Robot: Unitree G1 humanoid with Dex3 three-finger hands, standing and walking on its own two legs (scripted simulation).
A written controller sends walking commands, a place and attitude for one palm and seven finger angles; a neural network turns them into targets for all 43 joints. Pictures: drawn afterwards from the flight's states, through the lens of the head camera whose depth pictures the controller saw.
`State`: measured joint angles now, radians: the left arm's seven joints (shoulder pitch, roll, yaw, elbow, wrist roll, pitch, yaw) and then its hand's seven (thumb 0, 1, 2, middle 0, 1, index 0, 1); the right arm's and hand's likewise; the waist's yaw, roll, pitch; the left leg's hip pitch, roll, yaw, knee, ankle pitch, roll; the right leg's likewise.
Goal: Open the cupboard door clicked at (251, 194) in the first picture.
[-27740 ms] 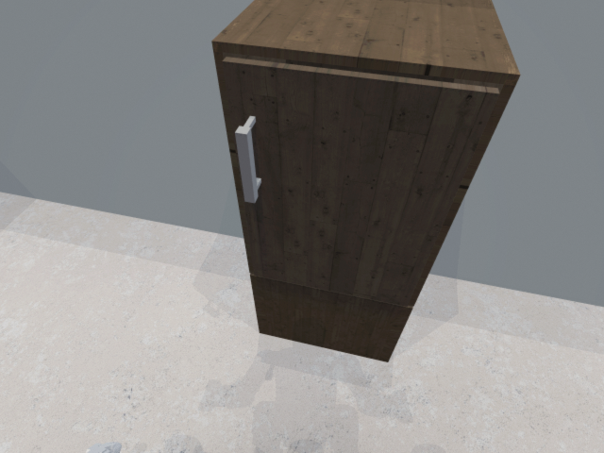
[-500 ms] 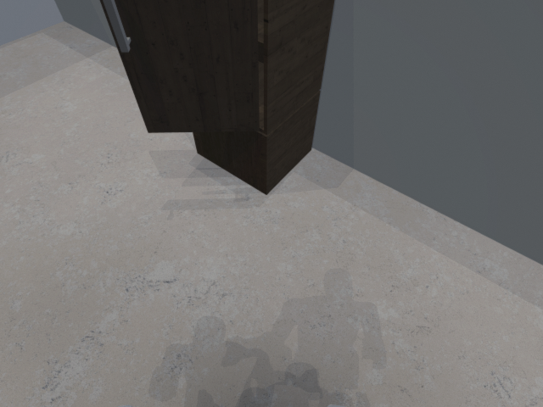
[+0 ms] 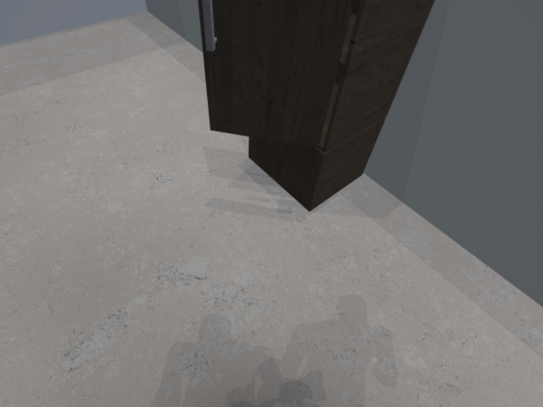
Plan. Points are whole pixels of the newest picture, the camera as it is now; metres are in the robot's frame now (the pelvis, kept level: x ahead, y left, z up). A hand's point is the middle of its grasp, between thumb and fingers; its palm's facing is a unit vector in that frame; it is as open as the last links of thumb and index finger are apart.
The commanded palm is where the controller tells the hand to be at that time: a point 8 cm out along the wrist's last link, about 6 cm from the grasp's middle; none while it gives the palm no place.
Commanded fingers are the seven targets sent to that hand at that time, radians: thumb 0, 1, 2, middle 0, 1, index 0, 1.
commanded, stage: take the last steps up to it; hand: left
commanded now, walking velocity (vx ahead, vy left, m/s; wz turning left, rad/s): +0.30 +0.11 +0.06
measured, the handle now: (210, 18) +1.03 +0.27 +0.07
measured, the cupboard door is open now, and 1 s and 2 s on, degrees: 40 40 40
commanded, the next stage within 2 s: come to a stop and stand still in 1.08 s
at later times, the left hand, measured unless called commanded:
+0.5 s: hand (193, 306) +0.30 +0.17 -0.15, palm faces -0.02 -0.98 -0.18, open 7.4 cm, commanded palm none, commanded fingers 0.00 0.90 0.90 -0.20 -0.30 -0.20 -0.30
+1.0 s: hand (145, 301) +0.31 +0.27 -0.18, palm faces +0.09 -0.98 -0.17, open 7.4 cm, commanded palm none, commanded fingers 0.00 0.90 0.90 -0.20 -0.30 -0.20 -0.30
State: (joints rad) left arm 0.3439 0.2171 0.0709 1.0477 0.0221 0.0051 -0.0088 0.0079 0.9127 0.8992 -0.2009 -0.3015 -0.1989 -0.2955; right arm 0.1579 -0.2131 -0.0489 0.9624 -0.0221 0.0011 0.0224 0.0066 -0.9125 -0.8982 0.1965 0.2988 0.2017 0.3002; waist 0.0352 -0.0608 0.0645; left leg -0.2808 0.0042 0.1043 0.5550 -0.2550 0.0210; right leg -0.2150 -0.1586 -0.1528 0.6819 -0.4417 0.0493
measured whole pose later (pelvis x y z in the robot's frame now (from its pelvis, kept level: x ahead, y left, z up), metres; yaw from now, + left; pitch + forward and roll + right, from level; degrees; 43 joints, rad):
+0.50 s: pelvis +0.16 +0.01 -0.01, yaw +1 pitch -1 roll +1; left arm 0.08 0.14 0.04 0.95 0.02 -0.05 -0.01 0.01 0.91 0.90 -0.20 -0.30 -0.19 -0.29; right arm 0.47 -0.13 -0.02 1.16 -0.01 -0.03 -0.01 0.00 -0.91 -0.90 0.20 0.30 0.20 0.30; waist -0.06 0.02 0.09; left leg -0.12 -0.03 0.07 0.78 -0.50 0.03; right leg -0.37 -0.04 -0.13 0.63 -0.25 -0.06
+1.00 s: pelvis +0.35 +0.09 +0.00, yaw +0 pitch +0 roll +0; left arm 0.33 0.19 0.05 1.11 0.02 -0.01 0.00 0.01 0.92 0.90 -0.20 -0.30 -0.19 -0.29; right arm 0.14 -0.17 -0.03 0.96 -0.03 -0.07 -0.01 0.00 -0.91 -0.90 0.20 0.30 0.20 0.30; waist 0.04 -0.04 0.05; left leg -0.32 0.02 0.16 0.53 -0.21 0.06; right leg -0.39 -0.09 -0.06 1.13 -0.42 -0.01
